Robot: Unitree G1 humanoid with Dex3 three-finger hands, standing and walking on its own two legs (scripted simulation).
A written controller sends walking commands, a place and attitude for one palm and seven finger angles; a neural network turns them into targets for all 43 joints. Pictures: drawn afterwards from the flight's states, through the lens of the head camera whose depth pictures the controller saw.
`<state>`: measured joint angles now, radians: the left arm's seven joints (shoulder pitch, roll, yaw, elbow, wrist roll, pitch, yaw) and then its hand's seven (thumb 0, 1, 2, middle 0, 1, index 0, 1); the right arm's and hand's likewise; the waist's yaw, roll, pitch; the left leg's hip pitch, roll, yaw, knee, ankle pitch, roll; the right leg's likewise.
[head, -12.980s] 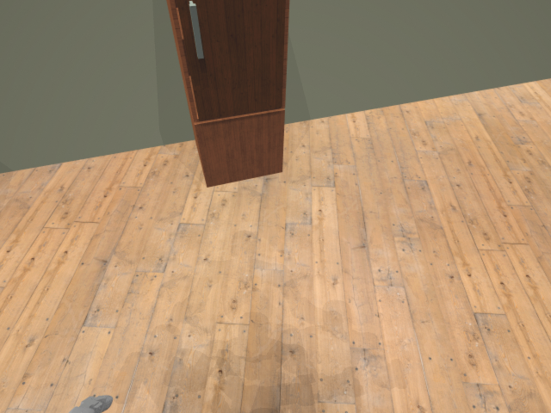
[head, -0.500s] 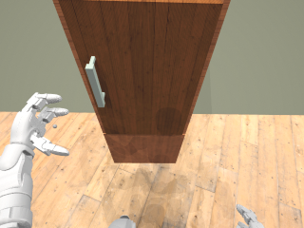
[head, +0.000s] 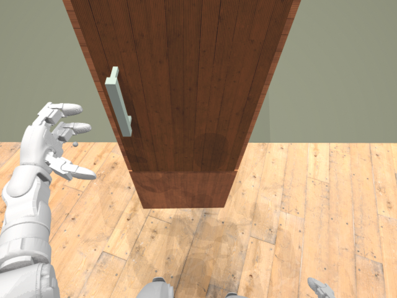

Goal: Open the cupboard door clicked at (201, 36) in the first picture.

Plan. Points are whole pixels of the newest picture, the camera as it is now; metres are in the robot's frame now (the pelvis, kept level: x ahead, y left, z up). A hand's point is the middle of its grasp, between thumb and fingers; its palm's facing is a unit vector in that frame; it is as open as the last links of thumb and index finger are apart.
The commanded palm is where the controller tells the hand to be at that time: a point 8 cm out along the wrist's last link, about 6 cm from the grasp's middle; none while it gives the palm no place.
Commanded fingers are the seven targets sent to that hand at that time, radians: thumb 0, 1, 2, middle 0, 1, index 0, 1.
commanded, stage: move the hooked fingers beside the handle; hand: left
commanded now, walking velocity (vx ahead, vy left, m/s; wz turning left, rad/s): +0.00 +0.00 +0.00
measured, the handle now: (121, 104) +0.51 +0.19 +0.06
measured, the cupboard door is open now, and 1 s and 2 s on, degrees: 0 0 0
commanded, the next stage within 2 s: slide the fingers in behind the handle in 1.46 s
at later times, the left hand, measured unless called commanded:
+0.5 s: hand (91, 120) +0.45 +0.24 +0.07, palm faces +0.05 -1.00 +0.00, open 14.0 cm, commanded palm +0.43 +0.29 +0.07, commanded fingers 0.00 -0.50 0.30 -0.30 -1.20 -0.30 -1.20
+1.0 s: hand (92, 118) +0.47 +0.24 +0.06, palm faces +0.06 -1.00 -0.01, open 14.0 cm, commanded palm +0.44 +0.29 +0.06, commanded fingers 0.00 -0.50 0.30 -0.30 -1.20 -0.30 -1.20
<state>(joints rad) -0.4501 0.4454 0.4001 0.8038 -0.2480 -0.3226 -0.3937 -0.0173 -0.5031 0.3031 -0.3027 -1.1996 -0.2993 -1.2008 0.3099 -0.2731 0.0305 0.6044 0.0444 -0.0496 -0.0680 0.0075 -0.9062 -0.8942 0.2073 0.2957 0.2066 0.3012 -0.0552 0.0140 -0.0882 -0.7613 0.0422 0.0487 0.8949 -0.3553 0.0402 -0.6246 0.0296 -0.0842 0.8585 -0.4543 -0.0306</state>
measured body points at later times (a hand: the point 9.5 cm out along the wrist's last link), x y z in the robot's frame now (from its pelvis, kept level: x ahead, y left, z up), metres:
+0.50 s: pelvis +0.00 +0.00 -0.01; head +0.09 +0.02 +0.43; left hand +0.44 +0.29 +0.07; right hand +0.03 -0.27 -0.12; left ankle +0.05 +0.09 -0.69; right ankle -0.02 -0.10 -0.69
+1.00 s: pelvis +0.01 +0.00 -0.01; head +0.11 +0.02 +0.43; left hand +0.46 +0.30 +0.07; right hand +0.03 -0.27 -0.12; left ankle +0.05 +0.09 -0.69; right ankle -0.02 -0.10 -0.69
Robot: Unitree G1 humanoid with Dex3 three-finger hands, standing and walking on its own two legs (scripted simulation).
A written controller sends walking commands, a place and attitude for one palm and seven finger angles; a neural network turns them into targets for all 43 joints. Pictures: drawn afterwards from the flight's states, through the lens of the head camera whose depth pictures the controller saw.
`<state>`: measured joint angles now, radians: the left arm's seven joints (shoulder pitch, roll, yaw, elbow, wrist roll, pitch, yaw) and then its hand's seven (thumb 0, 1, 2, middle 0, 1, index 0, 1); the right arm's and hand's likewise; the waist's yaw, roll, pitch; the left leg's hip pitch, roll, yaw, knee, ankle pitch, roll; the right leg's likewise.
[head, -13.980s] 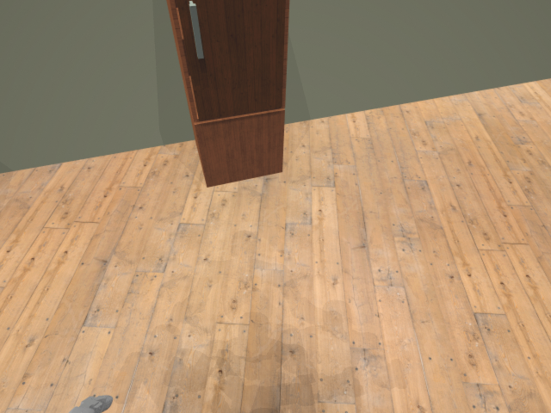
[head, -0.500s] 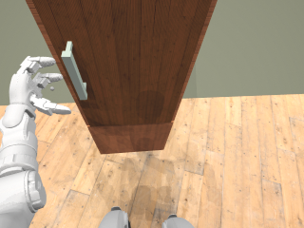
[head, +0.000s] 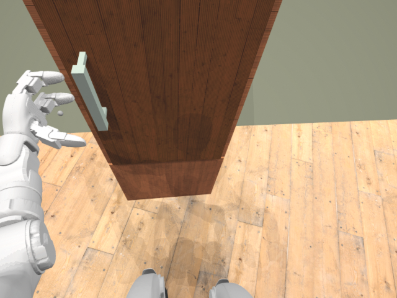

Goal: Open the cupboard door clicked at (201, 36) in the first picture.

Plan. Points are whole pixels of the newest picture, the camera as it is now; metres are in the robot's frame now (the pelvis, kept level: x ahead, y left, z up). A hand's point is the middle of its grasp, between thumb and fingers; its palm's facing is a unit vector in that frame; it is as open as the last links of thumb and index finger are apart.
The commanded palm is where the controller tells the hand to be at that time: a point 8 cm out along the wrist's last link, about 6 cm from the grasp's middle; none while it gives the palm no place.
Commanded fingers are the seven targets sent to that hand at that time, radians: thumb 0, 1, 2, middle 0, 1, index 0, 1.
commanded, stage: move the hooked fingers beside the handle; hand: left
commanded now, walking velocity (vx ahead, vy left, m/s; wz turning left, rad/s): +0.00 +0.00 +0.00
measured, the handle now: (93, 95) +0.50 +0.20 +0.08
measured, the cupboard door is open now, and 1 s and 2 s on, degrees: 0 0 0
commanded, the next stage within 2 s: slide the fingers in behind the handle in 0.46 s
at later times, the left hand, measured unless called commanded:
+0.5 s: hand (63, 113) +0.45 +0.25 +0.08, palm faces +0.09 -1.00 +0.00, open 14.0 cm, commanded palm +0.42 +0.30 +0.08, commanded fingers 0.00 -0.50 0.30 -0.30 -1.20 -0.30 -1.20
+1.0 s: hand (73, 114) +0.45 +0.23 +0.08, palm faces +0.08 -1.00 +0.00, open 14.0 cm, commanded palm +0.42 +0.28 +0.08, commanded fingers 0.00 -0.50 0.30 -0.30 -1.20 -0.30 -1.20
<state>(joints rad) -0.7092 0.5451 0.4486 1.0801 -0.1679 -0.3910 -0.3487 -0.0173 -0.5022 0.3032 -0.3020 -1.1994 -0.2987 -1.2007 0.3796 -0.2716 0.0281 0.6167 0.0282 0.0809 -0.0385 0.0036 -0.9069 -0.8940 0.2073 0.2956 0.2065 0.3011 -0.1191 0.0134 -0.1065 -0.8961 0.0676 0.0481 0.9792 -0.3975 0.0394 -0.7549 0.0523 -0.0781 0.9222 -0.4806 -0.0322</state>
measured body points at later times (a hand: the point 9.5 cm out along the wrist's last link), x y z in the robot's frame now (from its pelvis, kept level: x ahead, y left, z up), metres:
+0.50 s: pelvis +0.00 +0.00 +0.00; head +0.10 +0.03 +0.44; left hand +0.44 +0.30 +0.08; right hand +0.04 -0.27 -0.11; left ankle +0.04 +0.09 -0.68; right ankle -0.02 -0.10 -0.68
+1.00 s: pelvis +0.00 +0.00 +0.00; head +0.09 +0.03 +0.44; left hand +0.44 +0.28 +0.08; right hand +0.04 -0.27 -0.11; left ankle +0.04 +0.09 -0.68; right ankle -0.02 -0.10 -0.68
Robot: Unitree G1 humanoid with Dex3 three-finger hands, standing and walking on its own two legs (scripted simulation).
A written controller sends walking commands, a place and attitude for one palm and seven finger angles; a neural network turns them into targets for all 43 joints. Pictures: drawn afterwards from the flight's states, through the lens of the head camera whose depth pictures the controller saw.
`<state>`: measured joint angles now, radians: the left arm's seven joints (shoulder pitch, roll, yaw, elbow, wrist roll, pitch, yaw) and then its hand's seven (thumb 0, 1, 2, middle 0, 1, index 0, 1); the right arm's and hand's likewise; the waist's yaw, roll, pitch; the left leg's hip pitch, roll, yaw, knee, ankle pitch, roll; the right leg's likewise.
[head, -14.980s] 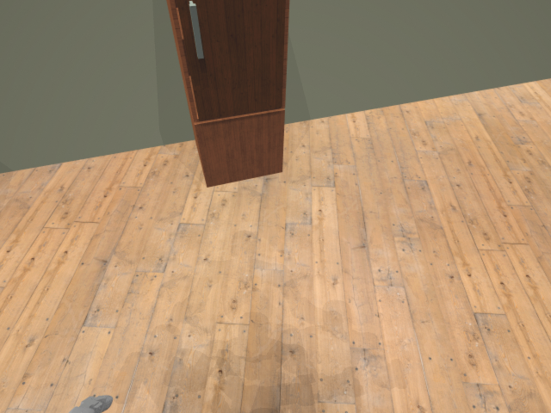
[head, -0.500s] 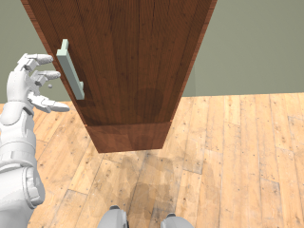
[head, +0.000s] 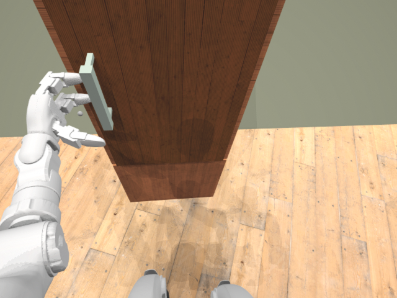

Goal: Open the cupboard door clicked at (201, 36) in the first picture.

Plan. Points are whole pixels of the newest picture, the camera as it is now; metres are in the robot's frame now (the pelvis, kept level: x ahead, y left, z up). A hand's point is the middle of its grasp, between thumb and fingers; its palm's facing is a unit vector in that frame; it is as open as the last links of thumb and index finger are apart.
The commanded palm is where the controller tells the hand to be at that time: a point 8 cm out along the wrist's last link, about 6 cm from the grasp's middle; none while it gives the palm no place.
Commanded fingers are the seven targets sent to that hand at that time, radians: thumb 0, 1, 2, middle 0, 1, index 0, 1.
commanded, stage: slide the fingers in behind the handle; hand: left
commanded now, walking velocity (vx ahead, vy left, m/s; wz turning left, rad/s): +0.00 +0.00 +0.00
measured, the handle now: (100, 95) +0.51 +0.20 +0.08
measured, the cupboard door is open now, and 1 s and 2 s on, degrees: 0 0 0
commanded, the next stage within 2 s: close the thumb around the handle in 1.16 s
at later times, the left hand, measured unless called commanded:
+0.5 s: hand (98, 115) +0.45 +0.19 +0.08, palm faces +0.07 -1.00 +0.00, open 14.0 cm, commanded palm +0.42 +0.24 +0.08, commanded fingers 0.00 -0.50 0.30 -0.30 -1.20 -0.30 -1.20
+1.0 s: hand (111, 113) +0.46 +0.17 +0.08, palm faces +0.08 -1.00 -0.01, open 14.0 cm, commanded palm +0.43 +0.22 +0.08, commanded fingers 0.00 -0.50 0.30 -0.30 -1.20 -0.30 -1.20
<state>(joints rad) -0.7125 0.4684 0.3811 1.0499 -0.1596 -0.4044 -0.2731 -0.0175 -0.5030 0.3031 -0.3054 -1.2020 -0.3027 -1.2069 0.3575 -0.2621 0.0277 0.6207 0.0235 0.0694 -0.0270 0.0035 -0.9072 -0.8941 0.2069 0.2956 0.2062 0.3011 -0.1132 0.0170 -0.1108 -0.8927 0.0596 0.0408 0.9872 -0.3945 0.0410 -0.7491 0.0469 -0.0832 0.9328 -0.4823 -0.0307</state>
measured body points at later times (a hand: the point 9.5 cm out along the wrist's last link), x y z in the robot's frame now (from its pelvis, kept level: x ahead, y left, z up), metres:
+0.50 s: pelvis +0.00 +0.00 +0.00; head +0.08 +0.01 +0.44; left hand +0.44 +0.24 +0.08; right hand +0.04 -0.27 -0.11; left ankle +0.04 +0.09 -0.68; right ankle -0.02 -0.11 -0.68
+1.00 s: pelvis +0.00 -0.01 +0.00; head +0.08 +0.00 +0.44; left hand +0.45 +0.22 +0.08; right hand +0.04 -0.28 -0.12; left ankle +0.04 +0.09 -0.68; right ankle -0.02 -0.11 -0.68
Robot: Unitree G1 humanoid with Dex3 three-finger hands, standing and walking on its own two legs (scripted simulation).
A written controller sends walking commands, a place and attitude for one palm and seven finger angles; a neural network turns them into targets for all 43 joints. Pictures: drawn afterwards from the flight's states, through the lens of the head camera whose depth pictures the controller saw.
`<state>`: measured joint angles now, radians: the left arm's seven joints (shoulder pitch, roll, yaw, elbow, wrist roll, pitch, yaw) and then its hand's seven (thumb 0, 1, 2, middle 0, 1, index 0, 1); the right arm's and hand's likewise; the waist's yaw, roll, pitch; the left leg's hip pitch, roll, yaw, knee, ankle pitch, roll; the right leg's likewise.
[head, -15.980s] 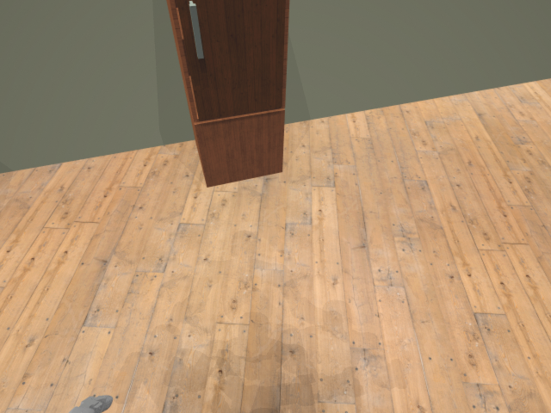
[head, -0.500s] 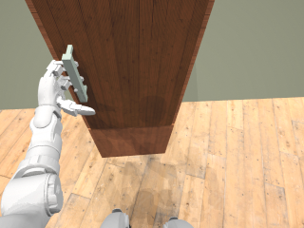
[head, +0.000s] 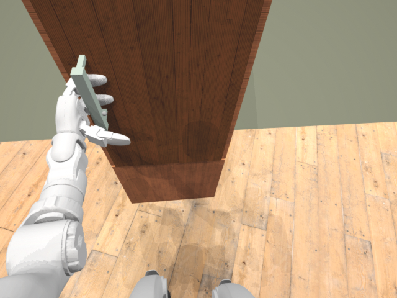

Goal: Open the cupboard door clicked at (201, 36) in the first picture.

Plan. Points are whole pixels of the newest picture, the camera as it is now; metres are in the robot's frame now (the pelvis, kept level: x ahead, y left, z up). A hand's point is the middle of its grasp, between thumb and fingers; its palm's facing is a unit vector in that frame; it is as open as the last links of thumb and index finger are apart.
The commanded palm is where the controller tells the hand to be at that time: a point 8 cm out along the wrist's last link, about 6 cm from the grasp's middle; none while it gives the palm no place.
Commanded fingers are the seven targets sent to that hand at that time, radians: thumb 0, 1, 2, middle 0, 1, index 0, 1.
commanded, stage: slide the fingers in behind the handle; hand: left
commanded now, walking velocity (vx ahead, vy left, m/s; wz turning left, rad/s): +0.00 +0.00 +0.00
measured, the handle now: (93, 96) +0.51 +0.21 +0.08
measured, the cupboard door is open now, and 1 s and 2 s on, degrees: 0 0 42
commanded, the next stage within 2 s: close the thumb around the handle in 0.16 s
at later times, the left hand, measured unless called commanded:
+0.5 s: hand (104, 113) +0.47 +0.18 +0.08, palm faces +0.07 -1.00 -0.01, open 12.4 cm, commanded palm +0.43 +0.23 +0.08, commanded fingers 0.00 0.23 0.61 -0.35 -1.28 -0.35 -1.28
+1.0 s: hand (104, 112) +0.47 +0.18 +0.08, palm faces +0.05 -1.00 +0.01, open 5.3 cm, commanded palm +0.44 +0.23 +0.08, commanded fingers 0.00 0.90 0.90 -0.40 -1.35 -0.40 -1.35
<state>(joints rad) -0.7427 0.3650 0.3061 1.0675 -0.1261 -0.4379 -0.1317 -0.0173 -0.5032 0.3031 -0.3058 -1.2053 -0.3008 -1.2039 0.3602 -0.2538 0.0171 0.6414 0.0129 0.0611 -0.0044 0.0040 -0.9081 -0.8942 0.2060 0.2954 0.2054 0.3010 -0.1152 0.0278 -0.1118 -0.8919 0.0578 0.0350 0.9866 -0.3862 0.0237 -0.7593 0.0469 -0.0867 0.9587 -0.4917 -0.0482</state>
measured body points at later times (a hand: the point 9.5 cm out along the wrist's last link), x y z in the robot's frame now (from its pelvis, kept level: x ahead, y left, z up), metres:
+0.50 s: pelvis +0.01 +0.00 +0.00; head +0.09 +0.01 +0.44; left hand +0.46 +0.23 +0.08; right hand +0.06 -0.26 -0.12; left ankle +0.05 +0.11 -0.68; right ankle -0.02 -0.09 -0.68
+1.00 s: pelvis +0.01 +0.01 +0.00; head +0.09 +0.02 +0.44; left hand +0.46 +0.23 +0.08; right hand +0.04 -0.26 -0.12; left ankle +0.05 +0.11 -0.68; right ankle -0.02 -0.09 -0.68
